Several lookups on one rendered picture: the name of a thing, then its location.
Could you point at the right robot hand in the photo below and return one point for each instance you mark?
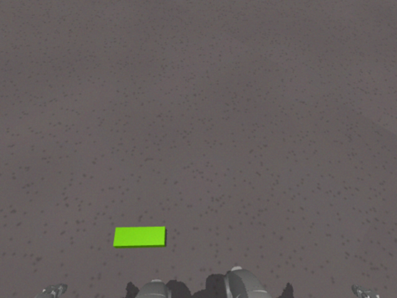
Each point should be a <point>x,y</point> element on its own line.
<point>362,292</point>

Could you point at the left robot hand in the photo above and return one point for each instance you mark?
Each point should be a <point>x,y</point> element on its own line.
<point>53,291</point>

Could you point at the carton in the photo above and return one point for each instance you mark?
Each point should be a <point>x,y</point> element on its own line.
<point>139,237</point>

